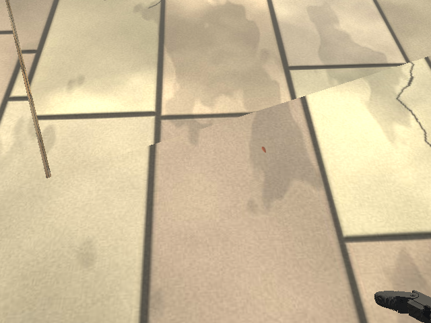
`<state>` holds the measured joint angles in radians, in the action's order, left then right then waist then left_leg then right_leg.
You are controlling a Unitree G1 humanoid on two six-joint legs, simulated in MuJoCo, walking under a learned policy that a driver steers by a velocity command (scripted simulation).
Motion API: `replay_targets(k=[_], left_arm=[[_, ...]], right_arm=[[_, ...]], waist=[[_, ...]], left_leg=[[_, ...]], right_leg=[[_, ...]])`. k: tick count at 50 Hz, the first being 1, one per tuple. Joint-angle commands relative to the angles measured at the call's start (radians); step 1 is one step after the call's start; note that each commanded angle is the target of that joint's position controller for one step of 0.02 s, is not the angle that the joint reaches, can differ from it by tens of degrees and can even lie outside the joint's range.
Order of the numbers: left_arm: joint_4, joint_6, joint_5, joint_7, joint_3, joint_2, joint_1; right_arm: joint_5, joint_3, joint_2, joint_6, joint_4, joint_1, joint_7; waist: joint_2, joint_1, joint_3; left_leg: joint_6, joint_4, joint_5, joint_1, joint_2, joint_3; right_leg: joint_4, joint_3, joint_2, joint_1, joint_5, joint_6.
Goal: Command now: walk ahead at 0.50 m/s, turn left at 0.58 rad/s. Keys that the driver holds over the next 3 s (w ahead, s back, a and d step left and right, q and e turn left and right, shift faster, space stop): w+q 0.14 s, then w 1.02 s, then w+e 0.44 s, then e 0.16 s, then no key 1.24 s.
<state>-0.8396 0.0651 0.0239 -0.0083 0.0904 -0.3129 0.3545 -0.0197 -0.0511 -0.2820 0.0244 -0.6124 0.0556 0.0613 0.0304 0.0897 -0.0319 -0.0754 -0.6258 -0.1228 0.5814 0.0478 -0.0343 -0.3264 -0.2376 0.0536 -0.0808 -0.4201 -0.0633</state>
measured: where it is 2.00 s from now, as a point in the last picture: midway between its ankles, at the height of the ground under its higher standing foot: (212, 141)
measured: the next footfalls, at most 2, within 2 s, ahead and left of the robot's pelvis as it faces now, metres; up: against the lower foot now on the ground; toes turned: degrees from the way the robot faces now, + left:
left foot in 0.02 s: +0.18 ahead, +0.10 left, +0.00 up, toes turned +4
right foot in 0.54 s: +0.49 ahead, -0.07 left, +0.00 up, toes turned +10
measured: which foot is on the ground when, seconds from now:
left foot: up 0.00-0.00, down 0.02-0.56, up 0.58-1.00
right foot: down 0.00-0.04, up 0.06-0.52, down 0.54-1.00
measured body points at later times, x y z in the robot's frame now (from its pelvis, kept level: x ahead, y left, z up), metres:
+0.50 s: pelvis +0.28 +0.01 +0.01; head +0.31 +0.02 +0.46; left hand +0.46 +0.28 -0.07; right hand +0.37 -0.27 -0.10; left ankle +0.14 +0.10 -0.72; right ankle +0.46 -0.08 -0.71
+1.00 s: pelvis +0.56 +0.05 +0.01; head +0.58 +0.06 +0.46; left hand +0.51 +0.30 -0.12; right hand +0.80 -0.12 -0.08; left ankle +0.71 +0.22 -0.69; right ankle +0.45 -0.08 -0.72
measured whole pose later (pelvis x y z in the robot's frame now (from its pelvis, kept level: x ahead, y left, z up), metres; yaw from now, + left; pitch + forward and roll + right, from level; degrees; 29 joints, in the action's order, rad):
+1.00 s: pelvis +0.56 +0.05 +0.01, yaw +11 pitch +3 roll -1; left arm -0.84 0.12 -0.07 0.08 0.01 -0.24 0.44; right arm 0.07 0.02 -0.25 0.05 -0.70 0.12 0.06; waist 0.02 0.09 0.02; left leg -0.03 -0.59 0.03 0.63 0.05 0.01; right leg -0.25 -0.03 -0.03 -0.04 -0.34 0.04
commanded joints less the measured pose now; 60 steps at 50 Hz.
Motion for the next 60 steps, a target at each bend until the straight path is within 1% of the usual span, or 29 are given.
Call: replay_targets(k=[1, 2, 3, 4, 5, 7, 11, 16, 22, 25, 26, 27, 28, 29, 30, 32, 35, 39, 40, 44, 50, 52, 53, 54, 55, 56, 57, 58, 60], left_arm=[[0.072, -0.002, 0.0, -0.015, 0.033, -0.176, -0.043], [0.122, 0.011, -0.049, -0.007, -0.008, -0.058, 0.037], [0.151, 0.049, -0.035, 0.005, -0.025, -0.055, 0.006], [0.175, 0.069, 0.01, 0.015, -0.003, -0.139, -0.12], [0.189, 0.079, 0.015, 0.014, -0.009, -0.129, -0.156], [0.169, 0.07, -0.027, -0.001, -0.002, -0.133, -0.133], [0.149, 0.029, -0.038, 0.002, -0.011, -0.086, -0.104], [0.183, 0.035, -0.031, 0.015, -0.035, -0.038, -0.277], [0.228, 0.052, -0.016, 0.047, -0.032, -0.062, -0.398], [0.219, 0.057, -0.017, 0.051, -0.021, -0.085, -0.325], [0.189, 0.059, -0.02, 0.045, -0.005, -0.109, -0.222], [0.162, 0.06, -0.03, 0.039, 0.012, -0.156, -0.07], [0.145, 0.056, -0.044, 0.035, 0.035, -0.247, 0.062], [0.111, 0.047, -0.019, 0.043, 0.027, -0.2, 0.116], [0.119, 0.042, -0.004, 0.041, 0.006, -0.137, 0.063], [0.136, 0.03, -0.023, 0.037, -0.014, -0.091, -0.058], [0.136, 0.04, -0.031, 0.037, -0.023, -0.069, -0.11], [0.106, 0.042, -0.021, 0.026, -0.011, -0.11, -0.084], [0.126, 0.077, -0.121, 0.038, -0.04, -0.02, -0.053], [0.086, 0.076, -0.099, 0.075, -0.035, -0.08, 0.029], [0.025, 0.054, -0.095, 0.088, -0.035, -0.111, 0.09], [0.021, 0.048, -0.091, 0.079, -0.031, -0.133, 0.055], [0.017, 0.05, -0.096, 0.078, -0.031, -0.139, 0.052], [0.024, 0.056, -0.116, 0.081, -0.044, -0.099, 0.057], [0.041, 0.07, -0.142, 0.081, -0.094, 0.051, 0.27], [0.029, 0.07, -0.111, 0.105, -0.083, 0.001, 0.17], [0.073, 0.069, -0.078, 0.101, -0.065, -0.023, -0.025], [0.075, 0.075, -0.081, 0.073, -0.059, -0.042, -0.088], [0.063, 0.066, -0.122, 0.052, -0.08, -0.004, -0.051]], right_arm=[[-0.003, -0.096, -0.202, -0.003, -0.005, 0.304, -0.018], [-0.009, -0.122, -0.328, -0.006, -0.013, 0.362, -0.038], [-0.008, -0.106, -0.32, 0.008, 0.026, 0.37, -0.032], [0.002, -0.083, -0.245, 0.021, 0.014, 0.36, -0.023], [0.002, -0.074, -0.214, 0.03, 0.007, 0.319, -0.024], [0.012, -0.053, -0.155, 0.032, 0.031, 0.191, -0.03], [0.019, -0.045, -0.14, 0.046, 0.014, 0.169, -0.045], [0.01, -0.044, -0.152, 0.047, -0.041, 0.238, -0.062], [0.003, -0.048, -0.172, 0.037, -0.103, 0.33, -0.062], [0.002, -0.053, -0.181, 0.024, -0.114, 0.32, -0.067], [0.003, -0.048, -0.171, 0.02, -0.111, 0.304, -0.067], [0.013, -0.032, -0.138, 0.02, -0.097, 0.298, -0.069], [0.017, -0.008, -0.066, 0.034, -0.077, 0.401, -0.068], [0.004, -0.003, -0.065, 0.048, -0.082, 0.416, -0.065], [-0.014, -0.024, -0.152, 0.056, -0.07, 0.326, -0.06], [-0.003, -0.022, -0.142, 0.059, -0.038, 0.195, -0.057], [0.008, -0.022, -0.096, 0.042, -0.06, 0.245, -0.057], [0.018, -0.012, -0.064, 0.04, -0.036, 0.163, -0.062], [0.157, 0.036, -0.003, 0.048, -0.076, 0.221, -0.01], [0.105, 0.031, -0.043, 0.046, -0.036, 0.055, 0.014], [0.085, 0.044, -0.067, 0.049, 0.012, -0.077, -0.006], [0.072, 0.032, -0.097, 0.058, 0.014, -0.057, -0.01], [0.058, 0.016, -0.134, 0.068, 0.002, 0.006, -0.015], [0.048, -0.004, -0.185, 0.078, -0.046, 0.181, -0.02], [0.05, -0.006, -0.221, 0.069, -0.097, 0.434, -0.025], [0.075, 0.0, -0.166, 0.062, -0.157, 0.62, -0.036], [0.08, -0.013, -0.176, 0.082, -0.197, 0.612, -0.041], [0.067, -0.011, -0.156, 0.092, -0.187, 0.479, -0.043], [0.067, 0.032, -0.021, 0.09, -0.166, 0.326, -0.052]], waist=[[-0.076, -0.231, 0.179], [0.19, -0.175, 0.271], [0.198, -0.182, 0.457], [0.079, -0.224, 0.35], [0.057, -0.196, 0.226], [0.01, -0.103, 0.117], [0.025, -0.064, 0.091], [0.035, -0.135, 0.034], [0.043, -0.18, -0.022], [0.074, -0.131, 0.006], [0.064, -0.074, 0.07], [0.031, -0.006, 0.203], [-0.172, -0.007, 0.372], [-0.331, 0.002, 0.423], [-0.209, 0.018, 0.267], [-0.083, -0.026, 0.07], [-0.125, -0.09, 0.042], [-0.094, -0.082, 0.017], [-0.107, -0.067, 0.055], [-0.085, -0.025, -0.004], [-0.106, -0.014, -0.037], [-0.099, -0.066, -0.013], [-0.092, -0.109, 0.042], [-0.037, -0.17, 0.186], [0.189, -0.159, 0.53], [0.138, -0.275, 0.494], [0.103, -0.293, 0.193], [0.071, -0.239, 0.03], [0.033, -0.131, 0.057]], left_leg=[[-0.091, 0.057, -0.002, -0.524, -0.109, -0.042], [-0.233, 0.07, -0.013, -0.896, 0.162, 0.417], [-0.361, 0.27, -0.216, -1.02, 0.299, 0.882], [-0.293, 0.321, -0.226, -0.959, 0.274, 0.773], [-0.259, 0.323, -0.172, -0.818, 0.236, 0.642], [-0.215, 0.339, 0.028, -0.535, 0.161, 0.462], [-0.22, 0.402, 0.23, -0.365, 0.119, 0.318], [-0.155, 0.419, 0.155, -0.362, 0.07, 0.211], [-0.144, 0.36, 0.114, -0.524, 0.158, 0.284], [-0.111, 0.272, 0.316, -0.587, 0.169, 0.293], [-0.089, 0.157, 0.469, -0.578, 0.123, 0.254], [-0.055, -0.055, 0.438, -0.475, 0.07, 0.207], [0.021, -0.428, 0.09, -0.134, -0.07, 0.131], [0.051, -0.624, -0.448, 0.092, -0.141, 0.168], [0.044, -0.695, -0.414, 0.199, -0.075, 0.199], [0.04, -0.603, -0.258, 0.189, 0.014, 0.13], [0.059, -0.484, -0.169, 0.061, 0.062, 0.114], [0.093, -0.301, -0.008, 0.104, 0.078, 0.092], [0.103, -0.289, 0.068, 0.123, 0.048, 0.066], [0.087, -0.099, 0.199, 0.117, 0.033, 0.049], [0.023, 0.078, 0.134, 0.091, -0.009, 0.035], [-0.019, 0.125, 0.145, -0.067, -0.054, -0.019], [-0.055, 0.103, 0.168, -0.259, -0.083, -0.045], [-0.119, 0.023, 0.231, -0.559, -0.054, 0.003], [-0.367, 0.051, 0.253, -1.152, 0.223, 0.427], [-0.362, 0.252, 0.023, -1.214, 0.315, 0.729], [-0.224, 0.317, -0.222, -0.992, 0.27, 0.635], [-0.188, 0.348, -0.259, -0.735, 0.247, 0.521], [-0.195, 0.404, -0.038, -0.509, 0.236, 0.373]], right_leg=[[-0.459, 0.017, 0.168, 0.207, 0.944, 0.106], [-0.85, 0.027, 0.049, 0.635, 0.179, 0.04], [-1.049, 0.268, -0.08, 0.827, -0.202, 0.028], [-1.075, 0.333, -0.026, 0.928, -0.118, 0.048], [-1.01, 0.316, 0.009, 0.94, -0.031, 0.064], [-0.858, 0.321, 0.073, 0.796, 0.077, 0.056], [-0.727, 0.287, 0.078, 0.696, 0.191, 0.013], [-0.381, 0.272, 0.044, 0.674, 0.511, 0.007], [-0.202, 0.274, 0.005, 0.702, 0.47, 0.062], [-0.159, 0.241, -0.028, 0.593, 0.352, 0.109], [-0.128, 0.214, -0.054, 0.444, 0.37, 0.137], [-0.174, 0.286, 0.029, 0.185, 0.428, 0.192], [-0.176, 0.649, 0.256, -0.21, 0.361, 0.333], [-0.016, 0.97, 0.344, -0.318, 0.137, 0.403], [0.021, 0.897, 0.318, -0.215, -0.015, 0.352], [0.075, 0.674, 0.236, 0.062, 0.082, 0.303], [0.145, 0.534, 0.168, 0.229, 0.266, 0.297], [0.189, 0.415, 0.154, 0.24, 0.439, 0.308], [0.194, 0.389, 0.138, 0.222, 0.323, 0.335], [0.171, 0.348, 0.139, 0.227, 0.34, 0.333], [0.13, 0.363, 0.211, 0.02, 0.467, 0.301], [0.066, 0.328, 0.199, 0.028, 0.666, 0.263], [-0.031, 0.281, 0.155, 0.094, 0.837, 0.222], [-0.258, 0.21, 0.07, 0.204, 0.838, 0.151], [-0.612, 0.204, -0.079, 0.554, 0.372, 0.068], [-0.86, 0.281, -0.179, 0.784, -0.136, 0.069], [-0.991, 0.364, -0.106, 0.95, -0.067, 0.12], [-0.996, 0.346, -0.028, 0.961, 0.03, 0.137], [-0.908, 0.351, 0.052, 0.789, 0.132, 0.153]])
